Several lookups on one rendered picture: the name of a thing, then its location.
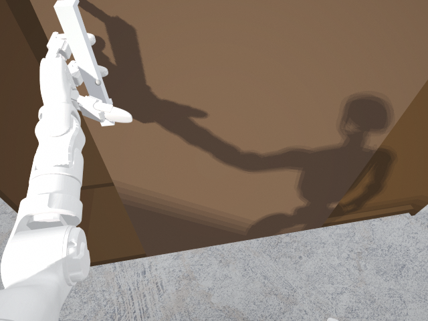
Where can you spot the handle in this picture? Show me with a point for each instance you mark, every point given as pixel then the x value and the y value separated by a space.
pixel 77 37

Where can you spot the left robot hand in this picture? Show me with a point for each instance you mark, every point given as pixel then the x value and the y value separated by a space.
pixel 57 79

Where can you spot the robot left forearm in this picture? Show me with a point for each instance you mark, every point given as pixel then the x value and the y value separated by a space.
pixel 53 196

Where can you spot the wardrobe door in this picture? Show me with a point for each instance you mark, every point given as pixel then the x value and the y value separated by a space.
pixel 397 173
pixel 250 118

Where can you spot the left robot upper arm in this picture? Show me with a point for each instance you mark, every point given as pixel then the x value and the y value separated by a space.
pixel 41 267

